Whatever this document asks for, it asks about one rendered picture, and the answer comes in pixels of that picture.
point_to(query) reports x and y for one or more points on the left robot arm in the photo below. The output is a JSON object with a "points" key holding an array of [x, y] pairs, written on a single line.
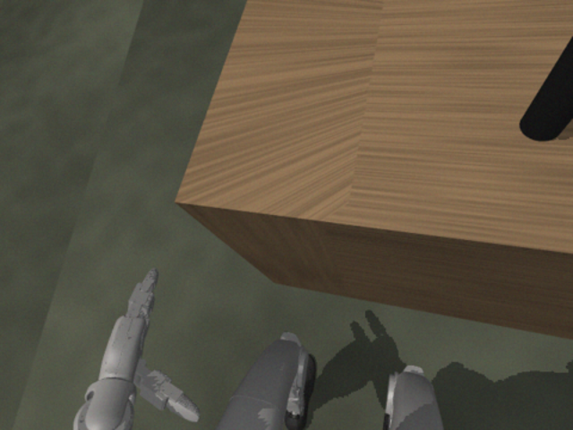
{"points": [[109, 406]]}

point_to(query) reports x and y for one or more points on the can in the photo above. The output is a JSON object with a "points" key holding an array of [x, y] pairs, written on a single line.
{"points": [[552, 108]]}

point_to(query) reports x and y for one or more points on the left robot hand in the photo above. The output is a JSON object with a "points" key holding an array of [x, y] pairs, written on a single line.
{"points": [[122, 358]]}

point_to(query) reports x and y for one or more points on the left robot foot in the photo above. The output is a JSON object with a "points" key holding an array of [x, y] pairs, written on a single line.
{"points": [[298, 422]]}

